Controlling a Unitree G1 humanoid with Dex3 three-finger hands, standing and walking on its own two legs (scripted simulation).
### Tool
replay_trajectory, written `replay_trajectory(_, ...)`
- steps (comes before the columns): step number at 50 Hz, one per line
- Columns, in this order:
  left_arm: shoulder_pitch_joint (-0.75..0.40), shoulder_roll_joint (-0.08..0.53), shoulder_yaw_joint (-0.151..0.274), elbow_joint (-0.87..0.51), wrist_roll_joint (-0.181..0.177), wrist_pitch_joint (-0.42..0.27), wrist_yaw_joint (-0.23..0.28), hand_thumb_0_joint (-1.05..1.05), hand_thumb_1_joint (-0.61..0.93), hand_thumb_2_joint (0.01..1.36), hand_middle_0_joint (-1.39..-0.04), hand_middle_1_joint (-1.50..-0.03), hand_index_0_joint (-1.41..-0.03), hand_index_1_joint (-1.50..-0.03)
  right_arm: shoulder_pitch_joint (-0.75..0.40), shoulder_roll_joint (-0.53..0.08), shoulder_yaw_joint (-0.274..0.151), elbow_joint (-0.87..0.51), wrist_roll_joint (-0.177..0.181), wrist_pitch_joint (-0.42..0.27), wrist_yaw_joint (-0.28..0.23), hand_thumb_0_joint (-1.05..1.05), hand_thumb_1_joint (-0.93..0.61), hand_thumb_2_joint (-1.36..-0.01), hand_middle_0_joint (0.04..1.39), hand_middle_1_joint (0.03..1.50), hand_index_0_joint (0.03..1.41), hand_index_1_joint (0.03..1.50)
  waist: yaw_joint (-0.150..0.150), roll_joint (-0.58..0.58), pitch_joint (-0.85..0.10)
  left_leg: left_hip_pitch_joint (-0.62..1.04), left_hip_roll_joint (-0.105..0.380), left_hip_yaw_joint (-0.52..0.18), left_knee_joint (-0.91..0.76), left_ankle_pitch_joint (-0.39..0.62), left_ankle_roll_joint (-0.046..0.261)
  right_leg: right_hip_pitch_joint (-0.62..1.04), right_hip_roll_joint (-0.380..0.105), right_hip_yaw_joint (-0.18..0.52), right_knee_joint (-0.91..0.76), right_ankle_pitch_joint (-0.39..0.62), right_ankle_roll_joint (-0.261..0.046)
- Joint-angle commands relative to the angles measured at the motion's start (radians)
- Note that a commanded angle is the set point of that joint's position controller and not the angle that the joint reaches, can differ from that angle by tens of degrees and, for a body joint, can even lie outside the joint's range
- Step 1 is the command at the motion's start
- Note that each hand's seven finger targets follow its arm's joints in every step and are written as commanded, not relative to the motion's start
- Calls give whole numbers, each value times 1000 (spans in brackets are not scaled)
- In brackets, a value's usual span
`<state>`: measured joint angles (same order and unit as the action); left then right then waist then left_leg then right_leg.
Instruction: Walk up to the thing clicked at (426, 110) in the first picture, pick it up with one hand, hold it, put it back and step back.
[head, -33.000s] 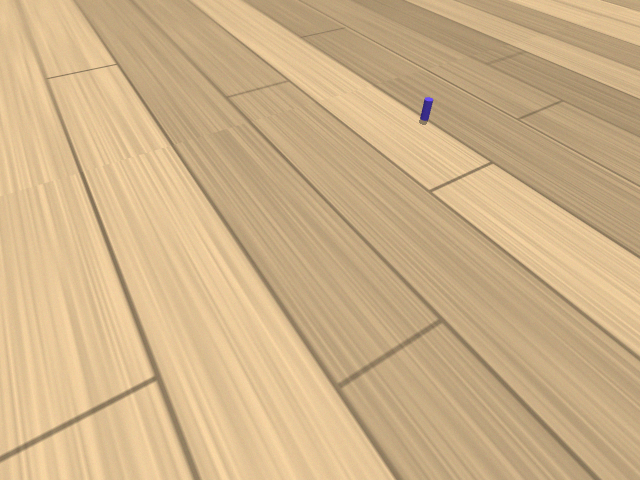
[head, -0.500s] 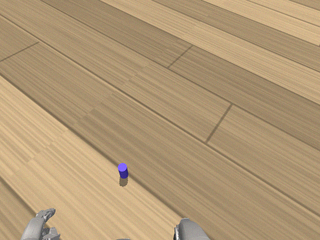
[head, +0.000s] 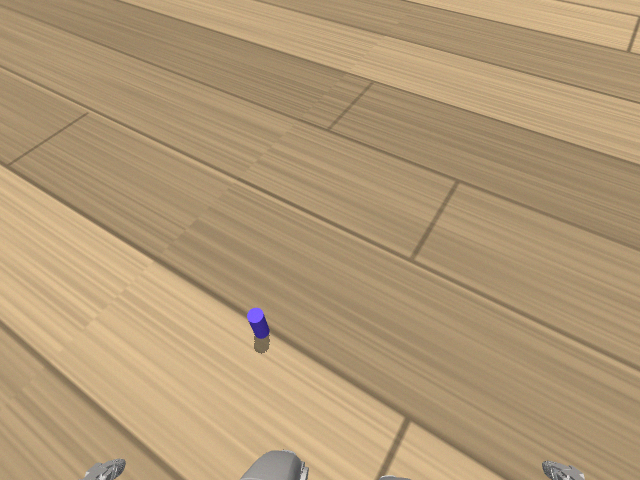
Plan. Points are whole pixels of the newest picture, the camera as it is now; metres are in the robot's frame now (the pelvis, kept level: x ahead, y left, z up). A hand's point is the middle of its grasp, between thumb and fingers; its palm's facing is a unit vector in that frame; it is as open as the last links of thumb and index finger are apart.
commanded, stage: step back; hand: left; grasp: from above
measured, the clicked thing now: (258, 323) +0.62 +0.25 -0.70
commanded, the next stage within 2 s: none
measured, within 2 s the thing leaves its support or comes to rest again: neither
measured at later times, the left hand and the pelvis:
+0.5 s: hand out of the picture -0.07 +0.26 -0.15, palm faces +0.00 -0.91 -0.41, open 7.4 cm; pelvis -0.16 -0.02 -0.01, yaw +0 degrees
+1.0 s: hand out of the picture -0.24 +0.26 -0.15, palm faces +0.06 -0.91 -0.40, open 7.4 cm; pelvis -0.34 -0.03 +0.00, yaw +4 degrees
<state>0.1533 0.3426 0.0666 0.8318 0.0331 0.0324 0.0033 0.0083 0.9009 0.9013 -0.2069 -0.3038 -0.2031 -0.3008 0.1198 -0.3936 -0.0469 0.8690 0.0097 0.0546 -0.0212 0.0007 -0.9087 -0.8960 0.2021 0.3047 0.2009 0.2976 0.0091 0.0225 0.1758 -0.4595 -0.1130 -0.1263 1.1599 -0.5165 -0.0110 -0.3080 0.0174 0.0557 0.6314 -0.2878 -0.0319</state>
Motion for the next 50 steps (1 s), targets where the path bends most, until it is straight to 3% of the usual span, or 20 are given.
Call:
replay_trajectory(1,-32,241,70,-128,6,-22,34,0,900,900,-200,-300,-200,-300,75,-183,-43,-57,-4,-29,-19,0,-900,-900,200,300,200,300,16,-161,-202,-19,20,-4,-90,-13,-19,185,-224,178,-146,514,-191)
replay_trajectory(5,7,261,72,-135,3,-9,35,0,900,900,-200,-300,-200,-300,82,-167,-45,-70,-20,-37,-13,0,-900,-900,200,300,200,300,30,-229,-256,55,83,69,-441,12,-4,270,-247,200,-89,545,-181)
replay_trajectory(8,-19,270,61,-151,-12,8,23,0,900,900,-200,-300,-200,-300,158,-171,-62,-36,-36,-47,-5,0,-900,-900,200,300,200,300,-19,-180,-271,257,85,125,-754,314,26,134,-202,163,-19,401,-101)
replay_trajectory(9,-2,240,53,-152,-14,12,19,0,900,900,-200,-300,-200,-300,136,-215,-77,-45,-49,-51,-3,0,-900,-900,200,300,200,300,-12,-71,-266,331,203,-54,-772,329,73,-13,-138,135,34,216,-47)
replay_trajectory(10,-17,209,46,-165,-17,6,19,0,900,900,-200,-300,-200,-300,82,-318,-97,-68,-54,-50,5,0,-900,-900,200,300,200,300,-16,160,-238,345,410,-305,-814,438,190,-189,33,18,190,-107,6)
replay_trajectory(11,-113,249,70,-168,-7,6,35,0,900,900,-200,-300,-200,-300,79,-361,-107,-81,-51,-49,10,0,-900,-900,200,300,200,300,-82,213,-203,165,534,-410,-848,530,317,-138,67,61,414,-379,23)
replay_trajectory(15,6,240,78,-100,-23,8,25,0,900,900,-200,-300,-200,-300,-31,-240,-70,-98,-46,-60,-11,0,-900,-900,200,300,200,300,25,95,-161,216,381,-130,-720,718,242,-193,85,133,645,-233,18)
replay_trajectory(20,11,218,72,-105,-12,-1,11,0,900,900,-200,-300,-200,-300,25,-237,-75,-108,-45,-51,-16,0,-900,-900,200,300,200,300,-20,152,-193,351,389,-116,-649,741,259,-140,15,67,312,-257,52)
replay_trajectory(25,145,227,73,-19,1,-25,13,0,900,900,-200,-300,-200,-300,-6,-234,-62,-123,-22,-15,-2,0,-900,-900,200,300,200,300,24,124,-256,156,273,-28,-507,474,138,194,14,-29,-222,90,13)
replay_trajectory(26,145,298,91,-30,15,-33,12,0,900,900,-200,-300,-200,-300,15,-189,-49,-134,-15,-14,1,0,-900,-900,200,300,200,300,15,-57,-239,-31,161,-8,-377,266,76,247,-132,226,-232,94,-36)
replay_trajectory(27,73,416,113,-56,8,-26,11,0,900,900,-200,-300,-200,-300,-34,-163,-52,-144,-8,-11,-15,0,-900,-900,200,300,200,300,58,-327,-203,-45,14,41,-115,-92,25,8,-397,509,-317,174,-238)
replay_trajectory(28,25,422,113,-90,9,-34,15,0,900,900,-200,-300,-200,-300,-35,-206,-71,-139,-8,-6,-21,0,-900,-900,200,300,200,300,40,-262,-138,11,54,-86,52,-122,15,-148,-448,565,-334,184,-278)
replay_trajectory(31,-82,305,86,-102,12,-31,28,0,900,900,-200,-300,-200,-300,59,-195,-58,-84,4,-13,-15,0,-900,-900,200,300,200,300,-28,-146,-128,-12,3,-53,105,24,8,-64,-263,221,-189,332,-182)
replay_trajectory(37,31,289,76,-100,14,-15,44,0,900,900,-200,-300,-200,-300,30,-174,-49,-101,-25,-21,-10,0,-900,-900,200,300,200,300,54,-208,-201,-10,50,39,-271,-36,-10,196,-270,203,-127,431,-180)
replay_trajectory(41,-27,301,62,-122,-11,4,37,0,900,900,-200,-300,-200,-300,168,-181,-68,-45,-36,-24,1,0,-900,-900,200,300,200,300,-17,-189,-269,243,67,135,-690,217,33,100,-237,160,-24,367,-106)
replay_trajectory(42,-7,269,46,-121,-14,9,36,0,900,900,-200,-300,-200,-300,168,-207,-78,-46,-49,-25,2,0,-900,-900,200,300,200,300,-22,-110,-260,304,152,-10,-759,248,67,-20,-185,137,41,222,-52)
replay_trajectory(43,-5,219,35,-128,-18,8,34,0,900,900,-200,-300,-200,-300,125,-303,-96,-61,-61,-23,7,0,-900,-900,200,300,200,300,-20,152,-230,341,385,-327,-817,346,173,-241,-14,16,238,-131,8)
replay_trajectory(44,-95,262,59,-139,-16,7,52,0,900,900,-200,-300,-200,-300,83,-381,-106,-87,-55,-21,17,0,-900,-900,200,300,200,300,-70,228,-208,126,515,-442,-865,409,312,-160,51,40,451,-395,27)
replay_trajectory(47,2,246,60,-62,-29,15,49,0,900,900,-200,-300,-200,-300,-61,-256,-63,-99,-63,-32,3,0,-900,-900,200,300,200,300,32,62,-155,104,371,-176,-789,543,234,-176,97,154,700,-251,9)
replay_trajectory(50,57,243,63,-39,-18,8,32,0,900,900,-200,-300,-200,-300,-55,-214,-60,-106,-54,-32,3,0,-900,-900,200,300,200,300,35,109,-146,191,336,-109,-744,573,241,-170,69,93,618,-218,43)
